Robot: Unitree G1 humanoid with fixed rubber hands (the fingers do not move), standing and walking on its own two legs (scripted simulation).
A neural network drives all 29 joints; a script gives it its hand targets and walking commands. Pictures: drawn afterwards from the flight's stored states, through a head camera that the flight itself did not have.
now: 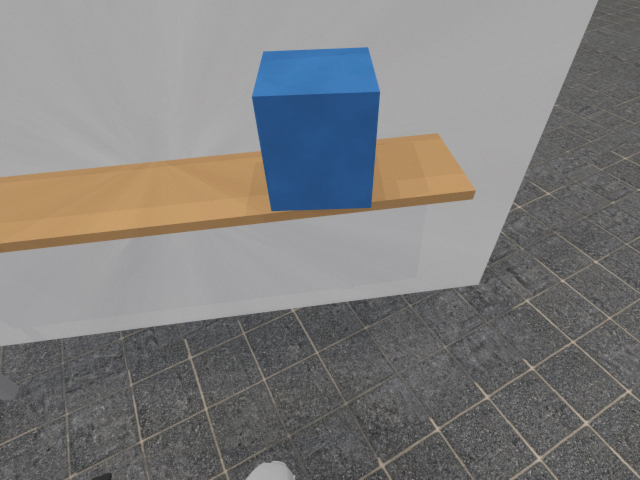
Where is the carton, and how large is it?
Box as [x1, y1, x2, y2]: [252, 47, 379, 210]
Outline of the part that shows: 367,47 263,51 252,94 252,100 271,210 370,207 379,90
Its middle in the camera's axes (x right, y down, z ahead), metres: -0.01 -0.22 +0.78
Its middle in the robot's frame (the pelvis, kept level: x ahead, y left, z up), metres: +0.75 +0.06 +0.07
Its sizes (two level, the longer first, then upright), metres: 0.210 0.200 0.250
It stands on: a table, 0.70 m high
